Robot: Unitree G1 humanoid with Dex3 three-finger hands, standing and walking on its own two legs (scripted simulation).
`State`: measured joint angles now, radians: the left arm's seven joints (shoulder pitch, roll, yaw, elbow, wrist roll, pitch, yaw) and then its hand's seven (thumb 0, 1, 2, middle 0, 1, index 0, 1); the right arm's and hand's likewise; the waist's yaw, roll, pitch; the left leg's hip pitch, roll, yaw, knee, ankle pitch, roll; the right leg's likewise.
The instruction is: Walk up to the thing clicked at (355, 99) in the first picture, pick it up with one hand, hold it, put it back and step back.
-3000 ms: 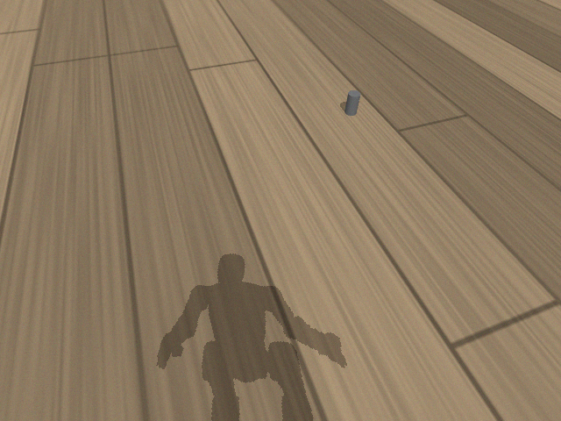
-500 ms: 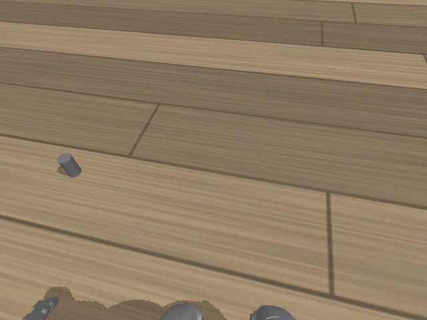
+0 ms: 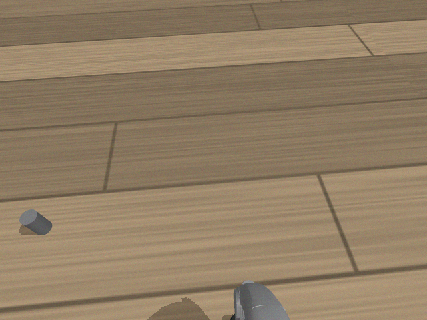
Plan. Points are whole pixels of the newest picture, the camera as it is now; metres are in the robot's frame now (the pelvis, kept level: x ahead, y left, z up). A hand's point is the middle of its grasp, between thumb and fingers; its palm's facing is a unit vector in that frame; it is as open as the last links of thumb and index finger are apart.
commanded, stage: walk up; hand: left
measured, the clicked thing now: (36, 222) +0.68 +0.79 -0.69
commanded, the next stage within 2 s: none
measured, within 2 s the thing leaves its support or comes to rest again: neither
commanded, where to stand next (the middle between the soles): +0.17 +0.78 m, yaw -34 degrees
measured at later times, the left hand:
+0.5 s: hand out of the picture +0.18 +0.53 -0.13, palm faces -0.17 -0.74 -0.65, open 7.4 cm
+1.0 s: hand out of the picture +0.27 +0.68 -0.12, palm faces -0.25 -0.77 -0.59, open 7.3 cm
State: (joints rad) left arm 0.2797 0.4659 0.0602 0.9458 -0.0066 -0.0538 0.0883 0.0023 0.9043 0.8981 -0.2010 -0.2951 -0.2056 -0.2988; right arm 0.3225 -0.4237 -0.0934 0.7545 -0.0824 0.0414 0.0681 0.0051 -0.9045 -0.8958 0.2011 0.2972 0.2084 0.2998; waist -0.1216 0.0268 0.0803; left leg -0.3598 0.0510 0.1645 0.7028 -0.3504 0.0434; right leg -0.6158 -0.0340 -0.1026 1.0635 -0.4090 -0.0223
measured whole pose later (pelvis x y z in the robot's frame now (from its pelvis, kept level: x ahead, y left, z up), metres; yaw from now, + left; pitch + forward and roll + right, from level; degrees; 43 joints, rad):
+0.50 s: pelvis +0.05 +0.21 -0.04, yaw -11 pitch +0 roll -1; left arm 0.33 0.49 0.09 0.80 0.06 -0.06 0.09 0.00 0.89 0.90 -0.21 -0.30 -0.21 -0.30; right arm 0.20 -0.54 -0.14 0.68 -0.08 0.10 0.11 0.00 -0.91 -0.90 0.20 0.30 0.21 0.30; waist 0.00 0.12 0.06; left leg -0.50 0.11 -0.05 0.99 -0.51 0.01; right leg -0.58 -0.13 0.13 0.85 -0.31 0.01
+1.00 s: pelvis +0.07 +0.42 -0.02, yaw -18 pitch -4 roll -2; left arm 0.26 0.41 0.05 0.76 0.01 -0.04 0.14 0.00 0.90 0.90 -0.21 -0.30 -0.21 -0.30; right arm 0.29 -0.42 -0.10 0.66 -0.07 0.12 0.05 0.01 -0.91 -0.90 0.20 0.30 0.21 0.30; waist -0.04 0.12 0.16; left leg -0.62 0.01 -0.05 1.44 -0.49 -0.04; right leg -0.46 -0.03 -0.07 0.79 -0.27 -0.05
